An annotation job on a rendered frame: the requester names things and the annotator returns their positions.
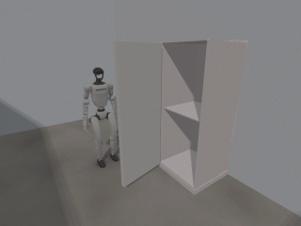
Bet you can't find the fridge door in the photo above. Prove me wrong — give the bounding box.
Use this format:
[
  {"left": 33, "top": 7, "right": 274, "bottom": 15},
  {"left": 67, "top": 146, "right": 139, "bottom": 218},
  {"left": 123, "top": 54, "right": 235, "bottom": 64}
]
[{"left": 113, "top": 41, "right": 162, "bottom": 187}]

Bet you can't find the robot right hand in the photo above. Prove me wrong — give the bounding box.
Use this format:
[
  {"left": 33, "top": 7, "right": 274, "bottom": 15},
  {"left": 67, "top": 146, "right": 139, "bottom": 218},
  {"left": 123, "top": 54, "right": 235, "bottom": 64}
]
[{"left": 82, "top": 120, "right": 89, "bottom": 133}]

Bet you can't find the robot right upper arm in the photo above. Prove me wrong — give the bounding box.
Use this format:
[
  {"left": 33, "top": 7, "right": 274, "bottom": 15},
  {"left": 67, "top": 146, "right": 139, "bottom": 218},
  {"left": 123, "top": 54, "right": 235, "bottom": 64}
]
[{"left": 84, "top": 84, "right": 92, "bottom": 105}]

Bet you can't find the robot right shin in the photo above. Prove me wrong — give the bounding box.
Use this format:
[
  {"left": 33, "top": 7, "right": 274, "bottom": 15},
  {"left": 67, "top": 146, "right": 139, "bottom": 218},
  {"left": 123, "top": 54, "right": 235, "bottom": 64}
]
[{"left": 95, "top": 140, "right": 103, "bottom": 161}]

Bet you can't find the robot right forearm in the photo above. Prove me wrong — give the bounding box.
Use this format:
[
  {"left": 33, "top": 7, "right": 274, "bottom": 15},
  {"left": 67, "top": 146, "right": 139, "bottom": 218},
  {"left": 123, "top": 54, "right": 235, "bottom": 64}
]
[{"left": 82, "top": 100, "right": 88, "bottom": 121}]

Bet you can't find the robot left forearm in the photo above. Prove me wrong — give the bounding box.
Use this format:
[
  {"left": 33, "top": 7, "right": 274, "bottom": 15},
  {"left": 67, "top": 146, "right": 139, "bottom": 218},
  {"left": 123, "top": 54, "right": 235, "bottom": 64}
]
[{"left": 110, "top": 100, "right": 116, "bottom": 114}]

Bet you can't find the robot left thigh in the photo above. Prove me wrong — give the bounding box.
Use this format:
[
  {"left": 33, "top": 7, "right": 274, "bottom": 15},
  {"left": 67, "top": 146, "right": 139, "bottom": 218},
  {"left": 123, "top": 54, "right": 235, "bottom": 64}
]
[{"left": 107, "top": 112, "right": 118, "bottom": 141}]

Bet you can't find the handle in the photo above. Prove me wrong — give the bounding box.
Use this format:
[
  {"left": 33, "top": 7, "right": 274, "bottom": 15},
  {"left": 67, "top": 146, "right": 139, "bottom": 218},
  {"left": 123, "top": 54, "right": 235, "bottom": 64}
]
[{"left": 114, "top": 95, "right": 118, "bottom": 122}]

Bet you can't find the robot left upper arm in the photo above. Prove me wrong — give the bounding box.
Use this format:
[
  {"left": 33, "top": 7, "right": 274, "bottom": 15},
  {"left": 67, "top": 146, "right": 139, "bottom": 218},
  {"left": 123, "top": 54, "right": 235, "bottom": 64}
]
[{"left": 105, "top": 82, "right": 115, "bottom": 102}]

